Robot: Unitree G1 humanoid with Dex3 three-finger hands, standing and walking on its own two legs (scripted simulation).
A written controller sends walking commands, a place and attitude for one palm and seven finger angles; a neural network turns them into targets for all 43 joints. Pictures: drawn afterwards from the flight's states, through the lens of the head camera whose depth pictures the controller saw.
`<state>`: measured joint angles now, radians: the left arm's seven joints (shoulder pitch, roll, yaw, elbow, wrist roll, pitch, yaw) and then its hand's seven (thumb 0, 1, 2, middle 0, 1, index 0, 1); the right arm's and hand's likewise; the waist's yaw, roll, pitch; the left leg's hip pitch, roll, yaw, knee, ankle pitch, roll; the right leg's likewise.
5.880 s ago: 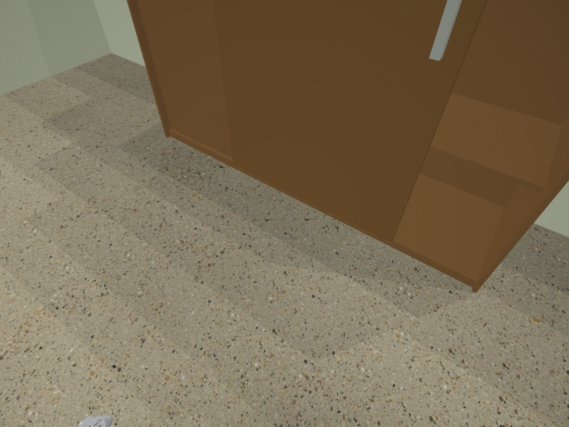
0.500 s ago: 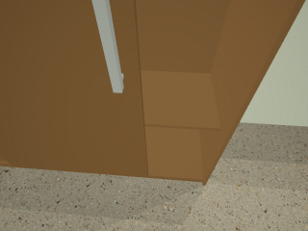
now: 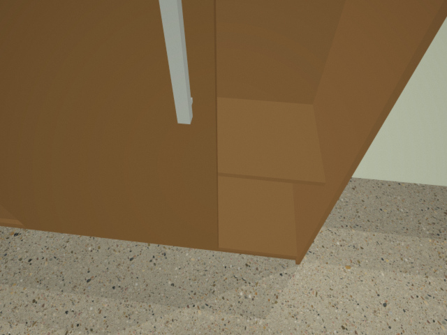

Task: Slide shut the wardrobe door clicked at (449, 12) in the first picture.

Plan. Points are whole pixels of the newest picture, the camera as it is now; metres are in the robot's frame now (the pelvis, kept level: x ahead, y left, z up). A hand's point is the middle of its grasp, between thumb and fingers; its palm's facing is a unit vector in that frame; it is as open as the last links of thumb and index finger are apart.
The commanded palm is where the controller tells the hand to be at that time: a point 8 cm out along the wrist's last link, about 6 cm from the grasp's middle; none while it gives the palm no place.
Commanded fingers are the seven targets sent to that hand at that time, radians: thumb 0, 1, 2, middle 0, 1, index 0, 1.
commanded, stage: look again from close up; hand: left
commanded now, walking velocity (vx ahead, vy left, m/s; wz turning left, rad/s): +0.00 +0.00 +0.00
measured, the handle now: (180, 50) +0.54 +0.12 +0.24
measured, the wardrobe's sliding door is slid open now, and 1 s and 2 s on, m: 0.36 0.36 0.36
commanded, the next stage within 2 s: none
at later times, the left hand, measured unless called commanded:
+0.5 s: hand out of the picture -0.05 +0.20 -0.18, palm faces +0.02 -0.98 -0.19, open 7.4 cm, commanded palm none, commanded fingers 0.00 0.90 0.90 -0.20 -0.30 -0.20 -0.30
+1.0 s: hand out of the picture -0.04 +0.17 -0.18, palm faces +0.03 -0.99 -0.15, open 7.4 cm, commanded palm none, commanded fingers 0.00 0.90 0.90 -0.20 -0.30 -0.20 -0.30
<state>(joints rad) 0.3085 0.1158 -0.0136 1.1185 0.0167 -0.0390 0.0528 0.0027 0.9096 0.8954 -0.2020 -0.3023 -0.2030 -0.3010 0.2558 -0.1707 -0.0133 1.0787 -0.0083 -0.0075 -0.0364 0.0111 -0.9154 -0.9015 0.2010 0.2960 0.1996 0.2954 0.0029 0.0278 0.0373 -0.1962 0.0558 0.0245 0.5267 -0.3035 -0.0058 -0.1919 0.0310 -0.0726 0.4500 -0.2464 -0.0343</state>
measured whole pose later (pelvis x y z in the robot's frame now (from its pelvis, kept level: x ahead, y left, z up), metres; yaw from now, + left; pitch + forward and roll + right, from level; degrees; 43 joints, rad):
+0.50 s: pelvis -0.03 +0.04 +0.00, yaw +0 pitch -1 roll +1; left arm 0.35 0.14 -0.01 1.11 0.02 -0.01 0.03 0.00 0.91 0.90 -0.20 -0.30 -0.20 -0.30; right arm 0.35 -0.13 0.01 1.11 -0.02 -0.02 -0.02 0.01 -0.91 -0.90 0.20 0.30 0.20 0.30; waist 0.01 0.00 0.00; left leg -0.20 -0.03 0.06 0.46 -0.25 0.04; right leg -0.24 -0.06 -0.03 0.49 -0.23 0.02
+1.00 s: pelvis -0.02 +0.02 +0.00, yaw -1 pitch -1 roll +1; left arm 0.34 0.11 -0.01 1.11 0.02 -0.02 0.03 0.00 0.91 0.90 -0.20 -0.30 -0.20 -0.30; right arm 0.31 -0.12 0.01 1.14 -0.01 -0.03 -0.03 0.01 -0.91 -0.90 0.20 0.30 0.20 0.30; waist 0.01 0.00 0.00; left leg -0.19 -0.01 0.06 0.46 -0.25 0.02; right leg -0.24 -0.04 -0.03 0.49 -0.24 0.00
